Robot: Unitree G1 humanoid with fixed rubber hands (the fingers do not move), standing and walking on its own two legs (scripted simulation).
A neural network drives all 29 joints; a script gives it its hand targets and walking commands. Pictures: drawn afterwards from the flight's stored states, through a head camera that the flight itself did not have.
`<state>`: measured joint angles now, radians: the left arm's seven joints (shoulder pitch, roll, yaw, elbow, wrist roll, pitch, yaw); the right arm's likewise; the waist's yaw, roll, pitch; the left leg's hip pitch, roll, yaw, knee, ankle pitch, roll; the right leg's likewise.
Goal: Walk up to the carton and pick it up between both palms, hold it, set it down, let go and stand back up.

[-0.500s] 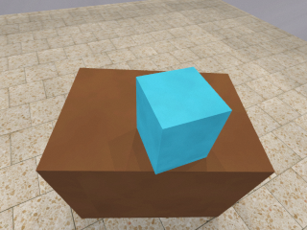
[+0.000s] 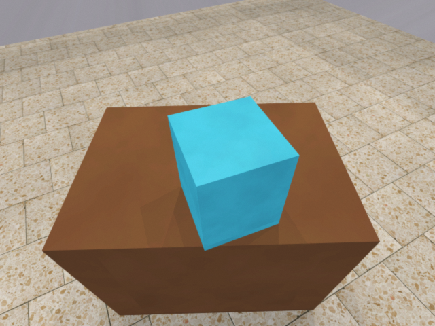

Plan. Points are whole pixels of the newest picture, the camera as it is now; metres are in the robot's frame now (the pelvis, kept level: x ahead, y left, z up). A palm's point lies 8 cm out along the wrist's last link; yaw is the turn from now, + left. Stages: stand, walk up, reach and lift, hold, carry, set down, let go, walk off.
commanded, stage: walk up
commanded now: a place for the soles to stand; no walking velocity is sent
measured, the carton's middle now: (227, 173) +0.46 -0.01 +0.00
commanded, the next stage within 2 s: reach and lift in 0.70 s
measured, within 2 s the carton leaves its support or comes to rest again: neither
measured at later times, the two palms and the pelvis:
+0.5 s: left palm out of the picture +0.06 +0.29 -0.12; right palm out of the picture +0.12 -0.30 -0.11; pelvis +0.02 +0.00 +0.00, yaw +0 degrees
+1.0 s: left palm out of the picture +0.16 +0.26 -0.10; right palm out of the picture +0.14 -0.28 -0.12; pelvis +0.00 +0.00 -0.02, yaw +0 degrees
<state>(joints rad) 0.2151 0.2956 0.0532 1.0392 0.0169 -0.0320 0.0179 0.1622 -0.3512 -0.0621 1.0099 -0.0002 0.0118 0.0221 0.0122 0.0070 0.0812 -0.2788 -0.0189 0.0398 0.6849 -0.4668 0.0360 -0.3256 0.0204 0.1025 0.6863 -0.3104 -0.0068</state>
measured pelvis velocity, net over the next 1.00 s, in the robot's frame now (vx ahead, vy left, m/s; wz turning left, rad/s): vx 0.00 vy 0.00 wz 0.00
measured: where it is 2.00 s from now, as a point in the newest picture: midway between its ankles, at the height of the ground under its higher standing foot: outside the picture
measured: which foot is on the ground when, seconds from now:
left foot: down 0.00-1.00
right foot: down 0.00-1.00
